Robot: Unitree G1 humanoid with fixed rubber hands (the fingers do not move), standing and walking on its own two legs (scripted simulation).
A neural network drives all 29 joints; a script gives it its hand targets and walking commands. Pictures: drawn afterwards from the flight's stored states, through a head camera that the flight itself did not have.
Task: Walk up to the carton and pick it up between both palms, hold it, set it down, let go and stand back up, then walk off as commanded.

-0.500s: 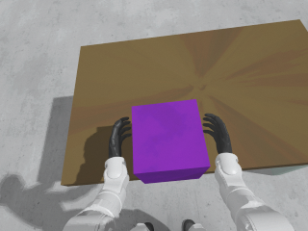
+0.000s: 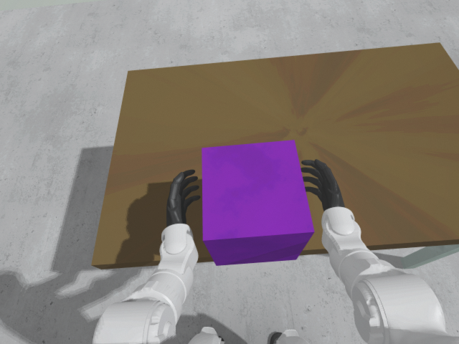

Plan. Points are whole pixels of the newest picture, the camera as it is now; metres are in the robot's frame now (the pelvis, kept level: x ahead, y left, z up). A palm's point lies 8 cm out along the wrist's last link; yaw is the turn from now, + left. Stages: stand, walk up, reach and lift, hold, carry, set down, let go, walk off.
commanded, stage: set down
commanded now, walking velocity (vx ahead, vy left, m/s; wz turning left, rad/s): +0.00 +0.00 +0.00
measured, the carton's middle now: (252, 207) +0.39 +0.00 -0.07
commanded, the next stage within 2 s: none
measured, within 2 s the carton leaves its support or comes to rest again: neither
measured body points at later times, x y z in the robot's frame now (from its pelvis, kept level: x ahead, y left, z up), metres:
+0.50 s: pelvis -0.01 +0.00 +0.00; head +0.11 -0.02 +0.43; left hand +0.33 +0.16 -0.05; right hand +0.40 -0.14 -0.04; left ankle +0.00 +0.13 -0.70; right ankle +0.02 -0.11 -0.70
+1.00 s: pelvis -0.04 +0.00 +0.00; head +0.06 -0.03 +0.44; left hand +0.26 +0.17 -0.04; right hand +0.32 -0.17 -0.06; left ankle +0.00 +0.13 -0.70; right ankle +0.02 -0.11 -0.70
